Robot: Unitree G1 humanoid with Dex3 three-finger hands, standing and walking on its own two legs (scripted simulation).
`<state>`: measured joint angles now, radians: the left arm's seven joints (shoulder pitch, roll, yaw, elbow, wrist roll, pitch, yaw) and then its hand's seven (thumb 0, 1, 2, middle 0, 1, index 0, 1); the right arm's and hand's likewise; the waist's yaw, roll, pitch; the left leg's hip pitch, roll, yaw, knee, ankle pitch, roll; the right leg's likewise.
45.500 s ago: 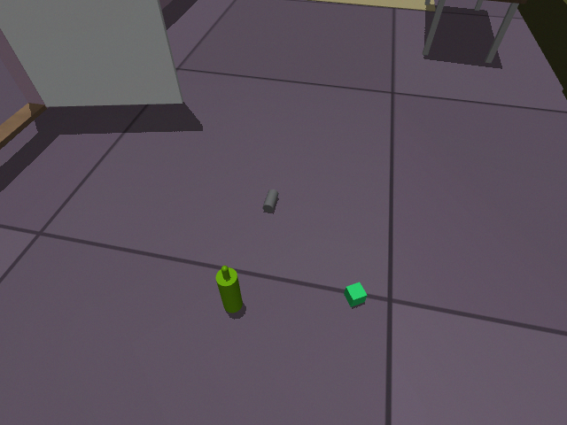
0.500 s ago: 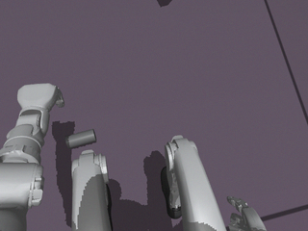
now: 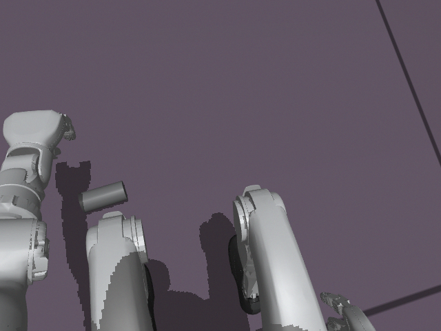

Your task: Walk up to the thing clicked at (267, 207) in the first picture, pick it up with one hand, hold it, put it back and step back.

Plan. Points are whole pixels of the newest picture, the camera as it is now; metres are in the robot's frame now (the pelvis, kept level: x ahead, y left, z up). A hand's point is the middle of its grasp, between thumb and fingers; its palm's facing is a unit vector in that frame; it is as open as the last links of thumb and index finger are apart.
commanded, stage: crouch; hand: left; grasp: from above
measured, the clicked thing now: (103, 196) +0.40 +0.20 -0.34
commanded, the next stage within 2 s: lower in 0.38 s
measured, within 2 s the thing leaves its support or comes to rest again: neither
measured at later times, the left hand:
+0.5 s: hand (57, 151) +0.48 +0.26 -0.19, palm faces -0.44 -0.01 -0.90, open 4.6 cm
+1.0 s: hand (67, 156) +0.48 +0.25 -0.25, palm faces -0.43 -0.03 -0.90, open 3.7 cm
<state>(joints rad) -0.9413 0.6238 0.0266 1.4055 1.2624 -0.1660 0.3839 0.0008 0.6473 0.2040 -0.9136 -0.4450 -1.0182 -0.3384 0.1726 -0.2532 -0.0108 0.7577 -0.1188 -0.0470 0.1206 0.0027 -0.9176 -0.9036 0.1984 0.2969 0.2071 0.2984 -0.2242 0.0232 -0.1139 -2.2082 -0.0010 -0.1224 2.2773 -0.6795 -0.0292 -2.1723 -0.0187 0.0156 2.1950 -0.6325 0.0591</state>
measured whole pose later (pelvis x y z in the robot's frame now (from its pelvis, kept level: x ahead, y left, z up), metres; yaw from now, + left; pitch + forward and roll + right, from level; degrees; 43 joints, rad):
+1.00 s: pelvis +0.01 +0.01 -0.06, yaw -3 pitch +33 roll -10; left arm -1.01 0.77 0.10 1.59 1.37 -0.24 0.52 0.00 0.88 0.03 -1.02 -0.51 -1.18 -0.34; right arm 0.17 -0.28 0.08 0.76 -0.20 -0.10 0.19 0.00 -0.93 -0.90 0.20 0.30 0.21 0.30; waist -0.32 -0.03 -0.01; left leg -2.36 -0.02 -0.18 2.48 -0.70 -0.03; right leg -2.29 0.00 -0.01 2.35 -0.64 0.07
